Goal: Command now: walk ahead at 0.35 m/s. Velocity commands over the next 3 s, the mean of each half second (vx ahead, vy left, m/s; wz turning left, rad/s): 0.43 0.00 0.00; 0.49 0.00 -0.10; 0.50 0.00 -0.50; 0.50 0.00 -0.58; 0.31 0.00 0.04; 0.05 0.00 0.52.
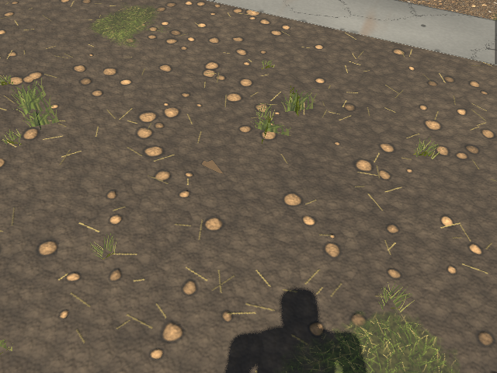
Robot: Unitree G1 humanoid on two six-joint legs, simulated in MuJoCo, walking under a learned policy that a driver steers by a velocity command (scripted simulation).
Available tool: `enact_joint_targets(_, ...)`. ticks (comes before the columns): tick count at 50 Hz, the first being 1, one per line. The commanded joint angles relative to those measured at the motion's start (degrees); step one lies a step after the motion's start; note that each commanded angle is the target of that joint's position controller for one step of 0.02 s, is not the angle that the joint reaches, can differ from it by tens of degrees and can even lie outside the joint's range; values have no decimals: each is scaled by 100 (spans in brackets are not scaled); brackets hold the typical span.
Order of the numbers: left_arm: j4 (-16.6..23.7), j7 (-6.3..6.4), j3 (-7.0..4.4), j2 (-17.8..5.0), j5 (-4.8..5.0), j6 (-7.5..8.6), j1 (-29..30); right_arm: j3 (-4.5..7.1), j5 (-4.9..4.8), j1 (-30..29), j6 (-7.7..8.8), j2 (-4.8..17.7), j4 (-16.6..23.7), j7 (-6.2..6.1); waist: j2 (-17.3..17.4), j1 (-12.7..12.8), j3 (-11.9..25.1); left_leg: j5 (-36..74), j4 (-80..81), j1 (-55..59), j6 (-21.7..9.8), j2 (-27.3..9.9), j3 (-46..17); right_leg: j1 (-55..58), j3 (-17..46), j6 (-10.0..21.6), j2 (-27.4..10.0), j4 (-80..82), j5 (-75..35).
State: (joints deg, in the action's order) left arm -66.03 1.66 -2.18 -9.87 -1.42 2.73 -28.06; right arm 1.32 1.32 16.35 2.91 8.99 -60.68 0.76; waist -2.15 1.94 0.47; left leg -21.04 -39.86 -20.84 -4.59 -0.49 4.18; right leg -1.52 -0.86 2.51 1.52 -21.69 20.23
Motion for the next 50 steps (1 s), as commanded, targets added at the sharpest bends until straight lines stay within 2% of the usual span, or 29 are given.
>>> enact_joint_targets(1, 189, -12, -123, -676, 49, 117, 123, 104, -75, 99, 154, 184, 298, 51, -251, -415, -981, 477, 876, 524, -9, 181, 288, -1183, 1097, 890, -1323, 689, -32)
enact_joint_targets(2, 228, -31, -112, -656, 46, 149, 205, 177, -85, 732, 161, 263, 68, 23, -70, -672, -773, 524, 1144, 1603, -27, 383, 306, -1702, 807, 752, -1078, 101, -610)
enact_joint_targets(3, 304, -71, -57, -508, 32, 214, 309, 299, -39, 1559, 203, 561, -151, -45, 513, -1036, -388, 166, 1545, 2742, -159, -158, -485, -2343, 278, 542, -696, -1186, -1025)
enact_joint_targets(4, 597, -134, 65, -33, 80, 254, 321, 457, 14, 2386, 208, 1239, -246, -114, 2048, -1196, 84, -1330, 2719, 3567, -720, -1784, -3165, -3528, -546, 187, 77, -3303, 234)
enact_joint_targets(5, 705, -176, -55, -462, -72, 240, 581, 405, -7, 2354, 110, 1063, -350, -122, 1638, -1039, -134, -1532, 3160, 3106, -1042, -2179, -4236, -4023, -65, 279, 42, -4429, 967)
enact_joint_targets(6, 804, -223, -64, -430, -98, 226, 870, 340, 13, 1621, 95, 911, -124, -117, 835, -688, -604, -1483, 3049, 2576, -979, -2079, -3657, -4230, 153, 372, -348, -4823, 454)
enact_joint_targets(7, 825, -270, -36, -313, -66, 254, 1012, 301, 3, 1126, 133, 789, 40, -85, 407, -525, -763, -841, 3112, 2111, -876, -1856, -3067, -4094, 227, 383, -522, -4726, -120)
enact_joint_targets(8, 811, -297, -44, -250, -42, 260, 1004, 260, -8, 867, 177, 718, 121, -80, 278, -334, -765, -269, 3199, 1813, -739, -1623, -2556, -3823, 229, 354, -635, -4492, -459)
enact_joint_targets(10, 765, -330, -65, -236, -83, 156, 842, 156, -31, 877, 265, 488, 69, -110, 401, -150, -634, 884, 3225, 1724, -595, -1291, -1817, -3531, 100, 223, -658, -4205, -699)
enact_joint_targets(12, 855, -346, -97, -280, -63, 64, 1043, 115, -50, 1193, 321, 486, -75, -141, 491, -117, -629, 2008, 3166, 1906, -579, -1174, -1382, -3720, -70, 137, -600, -4006, -860)
enact_joint_targets(15, 1163, -359, -72, -232, -47, 4, 1850, 63, -42, 1473, 339, 496, -166, -151, 551, -218, -753, 2940, 3172, 1949, -596, -1057, -977, -4021, -285, 33, -557, -3404, -1230)
enact_joint_targets(18, 1486, -373, -6, -151, 16, 9, 2706, 19, -42, 1539, 355, 463, -173, -153, 649, -348, -902, 3375, 3223, 1767, -550, -908, -681, -3680, -499, 18, -409, -2231, -1704)
enact_joint_targets(21, 1655, -364, 9, -207, 56, 12, 3113, 34, -43, 1673, 375, 560, -239, -183, 728, -410, -933, 3822, 3194, 1958, -539, -1002, -585, -3234, -644, 162, -263, -1485, -1872)
enact_joint_targets(22, 1693, -349, -4, -255, 55, 21, 3141, 43, -34, 1669, 377, 591, -259, -192, 722, -378, -924, 4099, 3110, 2113, -541, -1074, -569, -3121, -642, 252, -232, -1350, -1831)
enact_joint_targets(24, 1651, -292, -69, -388, 48, 61, 2835, 70, -14, 1517, 387, 689, -257, -208, 719, -161, -706, 5425, 2543, 2435, -488, -1143, -443, -2604, -685, 475, -38, -1173, -1530)
enact_joint_targets(25, 1515, -252, -126, -486, 42, 94, 2369, 95, 0, 1445, 377, 764, -258, -223, 748, 46, -441, 6131, 1952, 2573, -438, -1145, -381, -2126, -700, 583, 112, -1130, -1300)
enact_joint_targets(26, 1252, -209, -204, -594, 42, 138, 1569, 118, 5, 1372, 346, 826, -252, -226, 695, 365, -34, 6359, 1008, 2547, -382, -1067, -300, -1327, -725, 697, 264, -881, -1267)
enact_joint_targets(27, 966, -157, -303, -777, -31, 187, 673, 118, -21, 1320, 327, 829, -220, -211, 586, 723, 412, 5526, -204, 1884, -314, -889, -196, -89, -462, 844, 24, -636, -1268)
enact_joint_targets(28, 844, -116, -444, -1309, -165, 210, -194, 64, -45, 1464, 319, 564, -64, -182, -75, 878, 1138, 3068, -2105, 787, -262, -498, 37, 1146, 1239, 1125, -1452, -548, -378)
enact_joint_targets(29, 882, -178, -491, -1463, -93, 132, -51, 69, -262, 2039, 308, 198, -51, -87, -1212, 451, 1668, -849, -4144, -1059, -82, 623, -243, 2096, 4319, 2020, -2654, 585, 269)
enact_joint_targets(30, 996, -217, -440, -1232, 58, 96, 700, 157, -127, 1423, 280, 647, 81, -101, -265, 259, 908, -313, -4261, -1649, -192, 140, -735, 1391, 3850, 1799, -2344, 885, 839)
enact_joint_targets(31, 1085, -232, -326, -842, 97, 135, 1196, 178, -77, 777, 300, 675, 277, -75, 56, 174, 220, 224, -3953, -1709, -205, -101, -705, 550, 2948, 1597, -2161, 999, 566)
enact_joint_targets(32, 1032, -241, -248, -557, 61, 193, 1344, 172, -61, 620, 305, 544, 306, -69, 365, -33, -190, 480, -3543, -1426, -192, -294, -696, -182, 2342, 1399, -1927, 1171, -249)
enact_joint_targets(34, 852, -178, -133, -277, 47, 290, 1205, 155, 93, 780, 152, 295, 264, -24, 255, -356, -283, 567, -2984, -810, -85, -477, -702, -884, 1484, 1098, -1503, 1273, -1133)
enact_joint_targets(36, 723, -151, -123, -378, 50, 372, 879, 161, 110, 738, 38, 236, 313, 19, 136, -437, -321, 624, -2691, -803, 11, -487, -573, -990, 1115, 1082, -1373, 1323, -1781)
enact_joint_targets(39, 660, -153, -130, -588, 59, 392, 565, 175, 101, -40, -54, 358, 621, 62, 43, -370, -555, 1186, -2034, -1410, 161, -618, -392, -901, 773, 1051, -1254, 1555, -1898)
enact_joint_targets(42, 628, -165, -76, -533, 87, 357, 210, 161, 52, -941, -41, 417, 953, 76, 24, -151, -704, 1785, -975, -1670, 340, -597, -225, -689, 712, 997, -1092, 1564, -2363)
enact_joint_targets(45, 577, -144, -76, -603, 84, 341, -161, 125, 2, -1525, -26, 383, 1152, 82, -84, 53, -658, 2140, -170, -1609, 426, -411, -122, -288, 733, 931, -1056, 1390, -2831)
enact_joint_targets(50, 581, -83, -121, -738, 8, 290, -381, 129, -42, -2214, 62, 530, 1502, 61, -225, 224, -636, 1796, 497, -1629, 368, -226, -180, 521, 1060, 1040, -1235, 844, -3449)
